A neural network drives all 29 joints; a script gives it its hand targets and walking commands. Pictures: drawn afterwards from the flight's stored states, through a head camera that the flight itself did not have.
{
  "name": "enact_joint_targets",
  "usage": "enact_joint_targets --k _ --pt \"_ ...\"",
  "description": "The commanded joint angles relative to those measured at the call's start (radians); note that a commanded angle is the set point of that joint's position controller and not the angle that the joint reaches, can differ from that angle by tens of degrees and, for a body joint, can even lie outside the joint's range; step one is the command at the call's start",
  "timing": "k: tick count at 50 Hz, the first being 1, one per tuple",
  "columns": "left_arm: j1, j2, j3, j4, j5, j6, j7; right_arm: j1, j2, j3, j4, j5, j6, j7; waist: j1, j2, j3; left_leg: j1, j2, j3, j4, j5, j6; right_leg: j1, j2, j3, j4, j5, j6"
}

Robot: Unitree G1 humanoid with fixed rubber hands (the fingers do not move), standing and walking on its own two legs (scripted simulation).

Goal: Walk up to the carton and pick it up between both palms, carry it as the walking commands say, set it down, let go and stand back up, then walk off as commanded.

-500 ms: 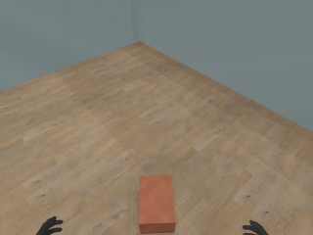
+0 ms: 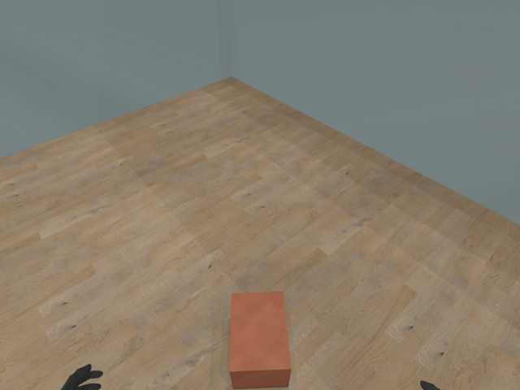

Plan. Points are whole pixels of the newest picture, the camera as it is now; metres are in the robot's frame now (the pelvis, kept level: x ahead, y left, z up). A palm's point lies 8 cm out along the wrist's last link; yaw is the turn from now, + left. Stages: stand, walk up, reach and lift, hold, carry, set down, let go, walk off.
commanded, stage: stand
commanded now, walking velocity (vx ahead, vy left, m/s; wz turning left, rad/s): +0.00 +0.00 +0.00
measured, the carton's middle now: (259, 338) +0.49 -0.01 -0.67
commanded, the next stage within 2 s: walk off in 0.24 s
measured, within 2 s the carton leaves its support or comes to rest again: neither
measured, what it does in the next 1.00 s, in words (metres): stands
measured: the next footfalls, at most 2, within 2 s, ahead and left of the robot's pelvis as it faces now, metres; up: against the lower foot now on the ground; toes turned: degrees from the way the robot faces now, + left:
left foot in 1.28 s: -0.05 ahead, +0.16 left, +0.00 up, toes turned -2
right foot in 1.72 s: -0.13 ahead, -0.12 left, +0.00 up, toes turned -1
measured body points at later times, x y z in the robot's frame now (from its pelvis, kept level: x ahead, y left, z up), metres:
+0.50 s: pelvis -0.01 +0.00 +0.00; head -0.03 -0.01 +0.45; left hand +0.14 +0.30 -0.08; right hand +0.09 -0.28 -0.12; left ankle -0.01 +0.13 -0.73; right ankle +0.01 -0.08 -0.73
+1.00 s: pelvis -0.05 +0.00 +0.00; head -0.04 +0.00 +0.45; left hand +0.08 +0.28 -0.11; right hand +0.02 -0.29 -0.13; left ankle -0.01 +0.13 -0.73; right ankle +0.01 -0.08 -0.73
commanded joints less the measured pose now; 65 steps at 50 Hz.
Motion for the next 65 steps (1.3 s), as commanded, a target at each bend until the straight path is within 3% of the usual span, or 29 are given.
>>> enact_joint_targets --k 1,3,6,7,9,11,14,18,19,20,26,27,29,30,35,37,40,45,46,49,50,53,55,59,60,62,63,64,65 --pt "-0.098 0.169 -0.007 0.009 -0.006 -0.038 0.008 -0.052 -0.212 -0.034 -0.058 -0.040 -0.042 -0.006 0.029 -0.031 -0.018 -0.029 0.089 -0.096 -0.134 0.133 0.056 0.059 -0.165 0.219 -0.198 0.185 0.008" --pt "-0.109 0.188 0.006 -0.001 0.000 -0.036 0.011 -0.069 -0.219 -0.027 -0.058 -0.045 -0.040 -0.009 0.043 -0.104 -0.029 -0.051 0.086 -0.090 -0.138 0.134 0.051 0.090 -0.173 0.194 -0.191 0.236 0.016" --pt "-0.090 0.175 0.009 0.018 -0.010 -0.041 0.007 -0.073 -0.242 -0.033 -0.041 -0.056 -0.042 -0.008 0.043 -0.035 -0.035 -0.028 0.086 -0.100 -0.149 0.139 0.058 0.090 -0.177 0.212 -0.201 0.281 0.010" --pt "-0.093 0.177 0.002 0.010 -0.018 -0.038 0.005 -0.051 -0.227 -0.031 -0.041 -0.045 -0.040 -0.009 0.029 -0.083 -0.059 0.002 0.091 -0.087 -0.141 0.140 0.056 0.092 -0.177 0.201 -0.196 0.222 0.022" --pt "-0.102 0.171 0.001 0.012 -0.008 -0.039 0.006 -0.079 -0.229 -0.036 -0.053 -0.047 -0.035 -0.003 0.042 0.012 -0.033 -0.019 0.086 -0.073 -0.149 0.114 0.052 0.079 -0.172 0.206 -0.197 0.210 0.013" --pt "-0.104 0.166 0.008 0.023 -0.008 -0.039 0.005 -0.075 -0.207 -0.027 -0.043 -0.052 -0.047 -0.012 0.053 -0.080 -0.043 -0.027 0.093 -0.109 -0.166 0.149 0.063 0.110 -0.161 0.182 -0.191 0.245 0.013" --pt "-0.098 0.173 0.003 0.024 -0.011 -0.032 0.005 -0.061 -0.233 -0.031 -0.031 -0.054 -0.040 -0.014 0.043 -0.022 0.031 -0.035 0.094 -0.092 -0.149 0.107 0.060 0.022 -0.177 0.219 -0.221 0.132 0.009" --pt "-0.128 0.189 0.002 0.032 -0.005 -0.035 0.005 -0.053 -0.224 -0.026 -0.009 -0.042 -0.035 0.001 0.032 -0.047 0.025 -0.046 0.078 -0.098 -0.141 0.059 0.056 0.009 -0.176 0.228 -0.255 0.032 0.010" --pt "-0.131 0.198 -0.001 0.029 -0.010 -0.033 0.005 -0.069 -0.227 -0.025 -0.036 -0.043 -0.039 -0.001 0.025 -0.083 0.031 -0.033 0.087 -0.109 -0.162 0.079 0.056 -0.001 -0.154 0.197 -0.245 0.069 0.014" --pt "-0.147 0.185 0.002 0.035 -0.011 -0.034 0.008 -0.071 -0.235 -0.025 -0.024 -0.049 -0.042 -0.004 0.043 -0.010 0.014 -0.074 0.092 -0.102 -0.145 0.121 0.069 0.054 -0.171 0.206 -0.219 0.142 0.008" --pt "-0.049 0.071 -0.030 0.060 -0.020 0.018 -0.004 -0.011 -0.096 0.010 0.026 -0.018 0.013 0.014 0.056 -0.094 0.044 -0.077 0.110 -0.096 -0.172 0.138 0.023 0.037 -0.177 0.173 -0.196 0.284 0.035" --pt "-0.028 0.052 -0.036 0.035 -0.020 0.024 -0.009 0.006 -0.131 0.003 0.028 -0.013 0.030 0.007 0.059 -0.042 0.045 -0.048 0.109 -0.079 -0.150 0.163 0.027 -0.006 -0.191 0.205 -0.204 0.284 0.028" --pt "-0.039 0.093 -0.025 0.030 -0.010 0.039 0.001 0.012 -0.149 -0.008 0.009 -0.022 0.039 0.004 0.044 -0.105 0.051 -0.055 0.099 -0.052 -0.076 0.195 0.027 -0.022 -0.192 0.217 -0.186 0.365 0.017" --pt "-0.046 0.114 -0.011 0.019 -0.003 0.045 -0.001 0.017 -0.182 -0.022 0.028 -0.011 0.050 0.009 0.049 -0.050 0.040 -0.026 0.100 -0.058 -0.107 0.158 0.018 -0.055 -0.219 0.230 -0.183 0.343 0.004" --pt "-0.065 0.109 -0.001 0.015 -0.014 0.077 -0.001 -0.006 -0.144 -0.011 -0.010 -0.020 0.061 -0.007 0.052 -0.150 0.114 -0.116 0.077 -0.029 -0.055 0.113 0.029 -0.102 -0.199 0.242 -0.213 0.264 0.016" --pt "-0.014 0.153 0.013 0.031 -0.005 0.083 0.005 0.049 -0.157 -0.023 0.001 -0.017 0.075 -0.010 0.035 -0.054 0.067 -0.066 0.060 -0.028 -0.056 0.015 0.013 -0.107 -0.232 0.291 -0.243 0.137 0.008" --pt "-0.014 0.122 -0.002 0.027 -0.011 0.084 0.009 0.078 -0.130 -0.018 0.017 -0.017 0.079 -0.005 0.036 -0.055 0.107 -0.112 0.070 -0.056 -0.092 -0.051 0.049 -0.134 -0.188 0.264 -0.268 -0.065 0.031" --pt "-0.019 0.094 -0.004 0.022 -0.010 0.083 0.006 0.005 -0.201 -0.040 -0.020 -0.024 0.078 -0.004 0.058 -0.021 0.098 -0.194 0.094 -0.110 -0.124 -0.076 0.052 -0.118 -0.172 0.240 -0.219 -0.066 0.016" --pt "-0.027 0.075 -0.009 0.026 -0.015 0.082 0.009 -0.015 -0.184 -0.035 -0.029 -0.030 0.074 -0.013 0.042 -0.071 0.085 -0.158 0.075 -0.072 -0.087 -0.049 0.058 -0.115 -0.186 0.268 -0.255 -0.042 0.018" --pt "0.003 0.110 -0.001 0.027 -0.012 0.086 0.011 0.039 -0.129 -0.025 -0.031 -0.032 0.077 -0.009 0.059 -0.190 0.054 -0.150 0.039 -0.006 -0.004 -0.044 0.044 -0.097 -0.245 0.325 -0.347 -0.091 0.007" --pt "0.012 0.137 0.003 0.023 -0.006 0.086 0.017 0.031 -0.143 -0.032 -0.020 -0.027 0.085 -0.006 0.070 -0.217 0.101 -0.130 -0.014 0.011 0.146 -0.043 0.025 -0.187 -0.286 0.377 -0.387 -0.117 -0.043" --pt "-0.063 0.113 0.002 -0.001 0.007 0.083 0.020 0.060 -0.090 -0.019 -0.011 -0.031 0.083 0.002 0.015 -0.177 0.051 -0.106 -0.002 0.048 0.300 -0.184 0.022 -0.158 -0.347 0.391 -0.365 0.182 -0.097" --pt "-0.047 0.130 0.005 0.008 0.004 0.084 0.022 0.035 -0.086 -0.013 -0.019 -0.017 0.087 0.010 0.050 -0.137 0.038 -0.123 0.002 0.029 0.312 -0.249 0.024 -0.122 -0.353 0.363 -0.309 0.325 -0.144" --pt "-0.032 0.091 -0.008 0.015 -0.014 0.088 0.015 0.083 -0.089 -0.023 0.007 0.000 0.078 -0.013 0.001 -0.193 -0.006 -0.054 0.020 0.042 -0.087 0.007 0.004 -0.018 -0.272 0.310 -0.222 0.400 -0.060" --pt "0.006 0.053 -0.011 0.026 -0.024 0.088 0.014 0.060 -0.146 -0.038 0.007 -0.012 0.061 -0.007 0.049 -0.176 -0.062 0.005 0.048 -0.008 -0.123 0.062 0.015 -0.015 -0.190 0.204 -0.152 0.324 0.003" --pt "0.018 0.047 -0.003 0.022 -0.030 0.074 0.008 0.057 -0.224 -0.053 -0.009 -0.032 0.065 -0.013 0.046 0.041 -0.070 0.040 0.265 -0.231 -0.204 0.388 0.112 -0.130 -0.039 0.040 0.095 0.178 0.078" --pt "-0.059 0.061 -0.004 0.003 -0.024 0.068 0.025 0.025 -0.202 -0.048 -0.030 -0.048 0.064 -0.021 0.005 0.144 -0.051 0.036 0.410 -0.312 -0.204 0.670 0.213 -0.241 -0.006 -0.016 0.297 -0.173 0.081" --pt "-0.065 0.049 -0.007 -0.005 -0.025 0.079 0.024 0.042 -0.207 -0.039 -0.020 -0.056 0.070 -0.027 0.007 0.126 -0.018 0.013 0.375 -0.246 -0.190 0.715 0.228 -0.275 0.004 0.052 0.480 -0.260 0.065" --pt "-0.025 0.045 -0.005 0.009 -0.015 0.088 0.019 0.023 -0.195 -0.041 -0.024 -0.066 0.059 -0.026 -0.003 0.191 -0.048 -0.017 0.404 -0.262 -0.204 0.731 0.236 -0.278 0.025 0.114 0.583 -0.296 0.068"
